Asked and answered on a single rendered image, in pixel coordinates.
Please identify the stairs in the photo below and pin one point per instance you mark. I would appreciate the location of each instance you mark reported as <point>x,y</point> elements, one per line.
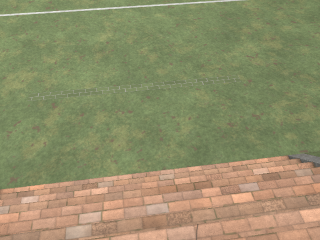
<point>273,198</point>

